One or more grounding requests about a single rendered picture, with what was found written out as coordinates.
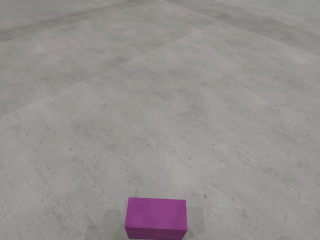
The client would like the carton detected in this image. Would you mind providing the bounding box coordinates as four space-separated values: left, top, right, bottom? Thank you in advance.
124 197 188 240

